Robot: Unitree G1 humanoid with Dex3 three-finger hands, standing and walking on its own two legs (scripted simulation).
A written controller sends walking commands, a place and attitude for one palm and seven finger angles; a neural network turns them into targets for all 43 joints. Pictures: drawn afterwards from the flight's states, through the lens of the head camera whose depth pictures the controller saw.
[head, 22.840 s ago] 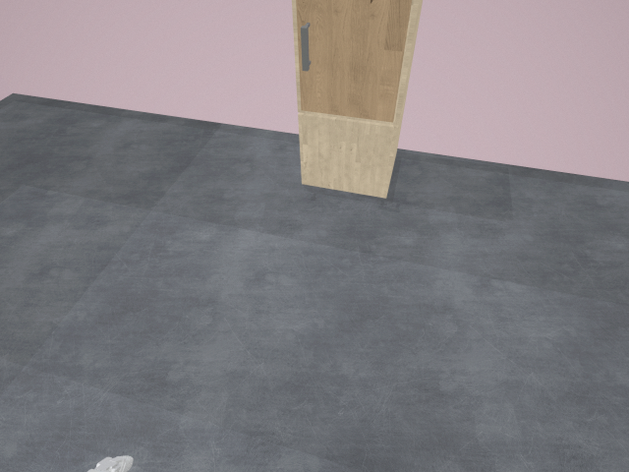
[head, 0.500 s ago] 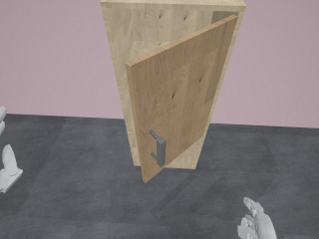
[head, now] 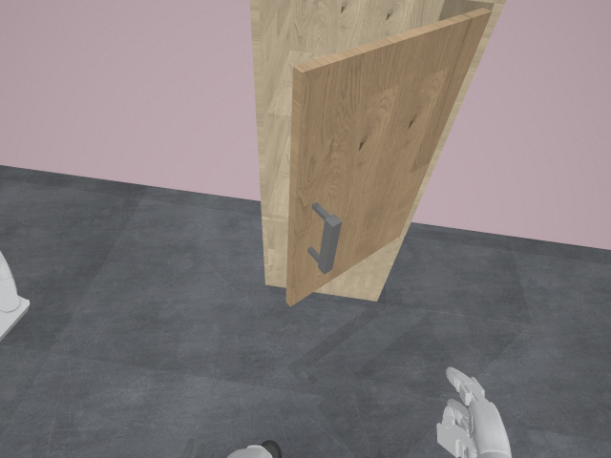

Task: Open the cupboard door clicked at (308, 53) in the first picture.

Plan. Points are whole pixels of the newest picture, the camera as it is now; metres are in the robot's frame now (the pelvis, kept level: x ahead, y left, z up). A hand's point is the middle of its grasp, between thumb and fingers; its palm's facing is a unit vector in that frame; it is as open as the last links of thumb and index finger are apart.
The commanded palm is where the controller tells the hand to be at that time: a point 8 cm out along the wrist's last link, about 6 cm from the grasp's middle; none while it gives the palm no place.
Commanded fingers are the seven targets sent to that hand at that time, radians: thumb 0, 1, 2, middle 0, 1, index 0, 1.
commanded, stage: step back with the hand held close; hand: left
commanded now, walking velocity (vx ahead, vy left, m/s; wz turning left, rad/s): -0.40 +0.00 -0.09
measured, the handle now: (321, 239) +0.50 +0.01 -0.07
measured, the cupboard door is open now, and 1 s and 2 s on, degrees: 45 45 45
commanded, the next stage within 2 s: stop stepping back and stand still in 0.02 s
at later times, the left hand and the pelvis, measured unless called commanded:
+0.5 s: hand (52, 361) +0.17 +0.23 +0.16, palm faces +0.38 -0.82 -0.44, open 7.4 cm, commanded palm +0.12 +0.27 +0.18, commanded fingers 0.00 0.90 0.90 -0.20 -0.30 -0.20 -0.30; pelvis -0.05 -0.01 -0.02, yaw -5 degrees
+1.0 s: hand (102, 350) +0.20 +0.23 +0.10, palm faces +0.26 -0.84 -0.47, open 7.4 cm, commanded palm none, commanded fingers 0.00 0.90 0.90 -0.20 -0.30 -0.20 -0.30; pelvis -0.06 -0.01 +0.00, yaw -6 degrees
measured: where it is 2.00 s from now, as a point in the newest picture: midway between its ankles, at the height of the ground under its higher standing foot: outside the picture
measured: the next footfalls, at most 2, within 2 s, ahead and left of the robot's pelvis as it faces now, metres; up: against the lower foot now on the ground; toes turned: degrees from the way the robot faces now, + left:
right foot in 0.16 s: -0.13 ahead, -0.10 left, +0.00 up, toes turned -6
left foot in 0.28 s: +0.13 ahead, +0.07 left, +0.00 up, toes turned -4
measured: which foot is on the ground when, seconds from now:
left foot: down 0.00-0.20, up 0.22-0.26, down 0.28-0.70, up 0.72-0.80, down 0.82-1.00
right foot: up 0.00-0.14, down 0.16-1.00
